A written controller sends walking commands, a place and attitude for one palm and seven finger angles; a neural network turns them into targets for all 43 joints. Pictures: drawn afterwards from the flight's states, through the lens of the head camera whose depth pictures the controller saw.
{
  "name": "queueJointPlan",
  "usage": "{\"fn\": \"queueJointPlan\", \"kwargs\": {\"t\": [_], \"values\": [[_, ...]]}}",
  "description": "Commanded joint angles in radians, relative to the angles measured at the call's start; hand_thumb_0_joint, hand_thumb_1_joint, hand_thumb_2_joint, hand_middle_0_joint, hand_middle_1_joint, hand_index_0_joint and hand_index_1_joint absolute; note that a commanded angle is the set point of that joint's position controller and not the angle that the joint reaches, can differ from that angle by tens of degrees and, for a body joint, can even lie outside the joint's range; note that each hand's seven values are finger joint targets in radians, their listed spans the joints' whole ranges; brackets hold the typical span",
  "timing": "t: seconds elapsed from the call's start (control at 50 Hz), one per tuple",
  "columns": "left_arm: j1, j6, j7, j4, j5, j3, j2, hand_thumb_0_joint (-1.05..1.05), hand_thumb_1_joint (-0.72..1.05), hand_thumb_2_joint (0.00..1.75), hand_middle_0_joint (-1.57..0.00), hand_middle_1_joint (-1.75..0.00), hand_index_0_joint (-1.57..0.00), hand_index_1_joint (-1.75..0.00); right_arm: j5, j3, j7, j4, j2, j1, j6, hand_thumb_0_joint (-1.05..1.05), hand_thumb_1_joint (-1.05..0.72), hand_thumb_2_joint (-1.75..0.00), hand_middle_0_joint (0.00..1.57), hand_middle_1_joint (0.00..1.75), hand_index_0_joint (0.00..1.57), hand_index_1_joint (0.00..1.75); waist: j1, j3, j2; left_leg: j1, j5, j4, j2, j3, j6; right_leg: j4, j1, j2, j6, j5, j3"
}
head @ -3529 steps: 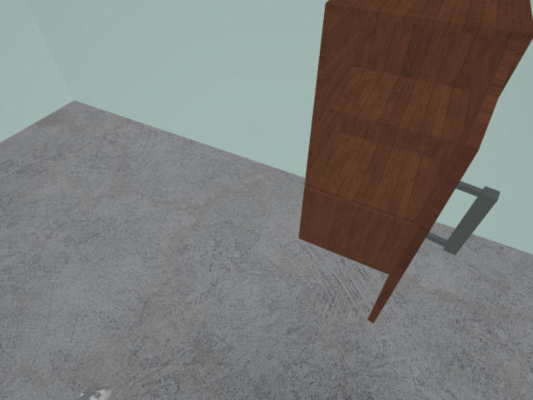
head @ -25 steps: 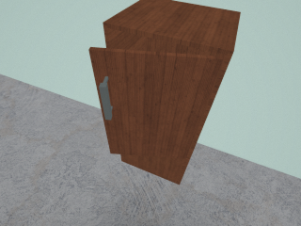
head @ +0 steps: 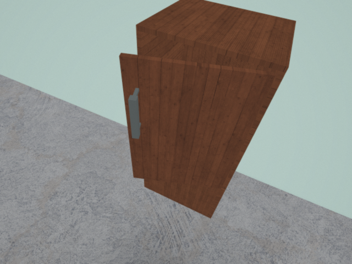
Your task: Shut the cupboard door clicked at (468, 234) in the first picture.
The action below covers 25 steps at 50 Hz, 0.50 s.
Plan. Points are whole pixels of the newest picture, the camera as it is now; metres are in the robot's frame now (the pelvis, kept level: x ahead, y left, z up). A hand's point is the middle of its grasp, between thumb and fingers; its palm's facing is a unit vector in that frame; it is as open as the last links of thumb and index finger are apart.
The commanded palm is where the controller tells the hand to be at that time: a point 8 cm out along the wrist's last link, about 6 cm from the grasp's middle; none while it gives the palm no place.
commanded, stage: shuffle to correct the standing spot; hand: left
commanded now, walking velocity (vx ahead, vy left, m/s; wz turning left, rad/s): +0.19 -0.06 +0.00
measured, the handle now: (136, 114) +0.52 +0.17 +0.03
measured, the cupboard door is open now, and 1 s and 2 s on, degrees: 19 19 19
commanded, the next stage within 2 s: come to a stop and stand still in 0.26 s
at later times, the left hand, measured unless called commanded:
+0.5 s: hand out of the picture +0.10 +0.16 -0.17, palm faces -0.06 -0.98 -0.16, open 7.3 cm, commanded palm none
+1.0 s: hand out of the picture +0.04 +0.09 -0.17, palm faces +0.01 -0.99 -0.13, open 7.3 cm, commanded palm none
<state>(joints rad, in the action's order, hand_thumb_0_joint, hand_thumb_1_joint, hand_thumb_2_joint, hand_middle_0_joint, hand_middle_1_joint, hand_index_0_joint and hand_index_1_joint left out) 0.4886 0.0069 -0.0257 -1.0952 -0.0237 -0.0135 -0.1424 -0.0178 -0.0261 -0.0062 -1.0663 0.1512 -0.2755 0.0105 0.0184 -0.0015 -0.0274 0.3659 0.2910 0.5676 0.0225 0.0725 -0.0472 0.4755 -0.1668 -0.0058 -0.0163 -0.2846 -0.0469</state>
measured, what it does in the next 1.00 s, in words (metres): steps on the spot: right foot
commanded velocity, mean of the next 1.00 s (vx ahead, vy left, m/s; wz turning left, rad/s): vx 0.05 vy -0.03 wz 0.00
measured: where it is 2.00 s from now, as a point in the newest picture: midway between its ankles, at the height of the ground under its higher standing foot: outside the picture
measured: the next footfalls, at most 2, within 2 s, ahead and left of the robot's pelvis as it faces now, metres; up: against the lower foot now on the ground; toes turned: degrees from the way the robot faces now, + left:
right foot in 0.56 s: +0.10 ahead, -0.16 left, +0.00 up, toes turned -4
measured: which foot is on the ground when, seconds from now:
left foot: down 0.00-1.00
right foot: down 0.00-0.08, up 0.10-0.54, down 0.56-1.00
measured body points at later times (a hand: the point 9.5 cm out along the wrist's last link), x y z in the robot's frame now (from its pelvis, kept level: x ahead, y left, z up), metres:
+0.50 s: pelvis +0.04 -0.01 +0.01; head +0.05 +0.01 +0.46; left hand +0.11 +0.22 -0.15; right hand -0.03 -0.20 -0.14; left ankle +0.08 +0.06 -0.73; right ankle +0.06 -0.16 -0.71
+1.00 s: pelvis +0.07 -0.05 +0.01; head +0.08 -0.04 +0.46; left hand +0.04 +0.15 -0.16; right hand +0.06 -0.27 -0.15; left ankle +0.08 +0.06 -0.73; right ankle +0.06 -0.15 -0.73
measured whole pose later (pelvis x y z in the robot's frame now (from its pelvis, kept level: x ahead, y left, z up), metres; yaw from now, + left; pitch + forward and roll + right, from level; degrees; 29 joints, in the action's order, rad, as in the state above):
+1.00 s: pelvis +0.07 -0.05 +0.01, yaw -2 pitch -1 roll +0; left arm 0.35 0.02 -0.03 -1.12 -0.01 0.01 -0.11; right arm -0.01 0.00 -0.03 -1.14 0.13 -0.27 -0.01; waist 0.01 0.04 -0.02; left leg 0.18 0.21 0.42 -0.03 0.09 -0.01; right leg 0.42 -0.16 0.00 -0.02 -0.24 -0.08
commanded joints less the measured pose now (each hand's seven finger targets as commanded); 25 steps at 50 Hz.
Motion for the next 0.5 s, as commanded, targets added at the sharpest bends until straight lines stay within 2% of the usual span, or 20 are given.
{"fn": "queueJointPlan", "kwargs": {"t": [0.0,0.02,0.04,0.06,0.08,0.1,0.12,0.16,0.2,0.22,0.26,0.32,0.36,0.4,0.44,0.48], "values": [[-0.010,0.020,-0.005,0.047,0.007,-0.010,-0.095,0.00,0.90,0.90,-0.20,-0.30,-0.20,-0.30,0.002,-0.001,0.000,0.042,0.041,-0.059,-0.040,0.00,-0.90,-0.90,0.20,0.30,0.20,0.30,-0.054,0.104,-0.056,-0.147,0.058,-0.032,-0.045,-0.032,0.011,-0.191,-0.264,0.154,-0.103,-0.322,0.180],[-0.028,0.016,-0.002,0.049,0.006,-0.006,-0.080,0.00,0.90,0.90,-0.20,-0.30,-0.20,-0.30,0.002,-0.008,-0.005,0.028,0.067,-0.096,-0.042,0.00,-0.90,-0.90,0.20,0.30,0.20,0.30,-0.069,0.127,0.018,-0.170,0.149,-0.102,-0.083,-0.104,0.002,-0.107,-0.313,0.104,-0.084,-0.316,0.134],[-0.025,0.012,0.002,0.056,0.004,-0.003,-0.060,0.00,0.90,0.90,-0.20,-0.30,-0.20,-0.30,-0.002,-0.019,-0.011,0.015,0.109,-0.141,-0.042,0.00,-0.90,-0.90,0.20,0.30,0.20,0.30,-0.078,0.135,0.154,-0.195,0.304,-0.231,-0.171,-0.247,-0.029,0.035,-0.364,0.038,-0.057,-0.300,0.065],[-0.015,0.007,0.005,0.063,-0.001,-0.001,-0.043,0.00,0.90,0.90,-0.20,-0.30,-0.20,-0.30,-0.010,-0.035,-0.017,0.004,0.164,-0.196,-0.041,0.00,-0.90,-0.90,0.20,0.30,0.20,0.30,-0.089,0.139,0.283,-0.201,0.511,-0.409,-0.305,-0.461,-0.081,0.254,-0.407,-0.028,-0.032,-0.246,-0.033],[-0.024,0.003,0.007,0.071,-0.011,-0.004,-0.054,0.00,0.90,0.90,-0.20,-0.30,-0.20,-0.30,-0.006,-0.042,-0.020,0.008,0.178,-0.194,-0.041,0.00,-0.90,-0.90,0.20,0.30,0.20,0.30,-0.075,0.149,0.264,-0.159,0.548,-0.476,-0.365,-0.528,-0.126,0.434,-0.418,0.007,-0.038,-0.221,0.005],[-0.029,0.003,0.010,0.074,-0.018,-0.004,-0.060,0.00,0.90,0.90,-0.20,-0.30,-0.20,-0.30,-0.002,-0.039,-0.022,0.016,0.167,-0.174,-0.045,0.00,-0.90,-0.90,0.20,0.30,0.20,0.30,-0.053,0.153,0.194,-0.121,0.521,-0.480,-0.371,-0.536,-0.148,0.522,-0.423,0.035,-0.044,-0.192,0.037],[-0.031,0.005,0.012,0.066,-0.018,-0.007,-0.051,0.00,0.90,0.90,-0.20,-0.30,-0.20,-0.30,-0.001,-0.033,-0.022,0.021,0.144,-0.149,-0.052,0.00,-0.90,-0.90,0.20,0.30,0.20,0.30,-0.039,0.152,0.137,-0.081,0.458,-0.475,-0.367,-0.500,-0.157,0.566,-0.425,0.061,-0.040,-0.150,0.052],[-0.030,0.007,0.017,0.057,-0.014,-0.010,-0.029,0.00,0.90,0.90,-0.20,-0.30,-0.20,-0.30,-0.001,-0.023,-0.020,0.028,0.110,-0.124,-0.063,0.00,-0.90,-0.90,0.20,0.30,0.20,0.30,-0.018,0.122,0.062,-0.035,0.308,-0.463,-0.328,-0.375,-0.145,0.572,-0.367,0.083,-0.027,-0.063,0.045],[-0.028,0.005,0.021,0.056,-0.011,-0.009,-0.007,0.00,0.90,0.90,-0.20,-0.30,-0.20,-0.30,0.001,-0.020,-0.024,0.027,0.091,-0.124,-0.075,0.00,-0.90,-0.90,0.20,0.30,0.20,0.30,-0.009,0.075,0.041,-0.081,0.171,-0.447,-0.282,-0.282,-0.128,0.531,-0.349,0.080,-0.015,-0.006,0.026],[-0.045,0.001,0.022,0.063,-0.011,-0.011,-0.003,0.00,0.90,0.90,-0.20,-0.30,-0.20,-0.30,0.000,-0.021,-0.025,0.022,0.093,-0.138,-0.077,0.00,-0.90,-0.90,0.20,0.30,0.20,0.30,-0.016,0.056,0.063,-0.094,0.142,-0.443,-0.281,-0.254,-0.123,0.512,-0.348,0.085,-0.009,0.002,0.022],[-0.086,-0.004,0.023,0.078,-0.010,-0.014,-0.005,0.00,0.90,0.90,-0.20,-0.30,-0.20,-0.30,-0.002,-0.021,-0.026,0.012,0.086,-0.159,-0.076,0.00,-0.90,-0.90,0.20,0.30,0.20,0.30,-0.028,0.053,0.077,-0.121,0.124,-0.442,-0.274,-0.235,-0.120,0.468,-0.358,0.084,-0.003,0.006,0.012],[-0.161,-0.006,0.024,0.105,-0.009,-0.020,-0.010,0.00,0.90,0.90,-0.20,-0.30,-0.20,-0.30,-0.007,-0.023,-0.027,0.002,0.082,-0.188,-0.073,0.00,-0.90,-0.90,0.20,0.30,0.20,0.30,-0.046,0.062,0.092,-0.148,0.119,-0.448,-0.286,-0.248,-0.123,0.385,-0.368,0.088,0.001,0.000,0.010],[-0.201,-0.008,0.024,0.112,-0.007,-0.019,-0.009,0.00,0.90,0.90,-0.20,-0.30,-0.20,-0.30,-0.011,-0.026,-0.025,-0.008,0.082,-0.193,-0.065,0.00,-0.90,-0.90,0.20,0.30,0.20,0.30,-0.055,0.075,0.104,-0.134,0.128,-0.446,-0.290,-0.242,-0.128,0.314,-0.334,0.088,0.001,-0.021,0.002],[-0.233,-0.006,0.021,0.123,-0.006,-0.015,-0.006,0.00,0.90,0.90,-0.20,-0.30,-0.20,-0.30,-0.013,-0.021,-0.025,-0.014,0.073,-0.184,-0.061,0.00,-0.90,-0.90,0.20,0.30,0.20,0.30,-0.058,0.070,0.125,-0.124,0.054,-0.421,-0.277,-0.239,-0.131,0.225,-0.278,0.076,0.001,-0.045,-0.006],[-0.216,-0.005,0.015,0.116,-0.002,-0.012,-0.001,0.00,0.90,0.90,-0.20,-0.30,-0.20,-0.30,-0.012,-0.021,-0.023,-0.015,0.079,-0.168,-0.053,0.00,-0.90,-0.90,0.20,0.30,0.20,0.30,-0.042,0.040,0.113,-0.104,0.014,-0.379,-0.272,-0.211,-0.125,0.140,-0.180,0.062,0.006,-0.044,-0.017],[-0.164,0.002,0.009,0.092,0.001,-0.011,-0.002,0.00,0.90,0.90,-0.20,-0.30,-0.20,-0.30,-0.008,-0.019,-0.023,-0.019,0.079,-0.154,-0.046,0.00,-0.90,-0.90,0.20,0.30,0.20,0.30,-0.012,-0.003,0.073,-0.091,0.021,-0.311,-0.235,-0.176,-0.085,-0.011,-0.053,0.036,0.011,0.042,-0.041]]}}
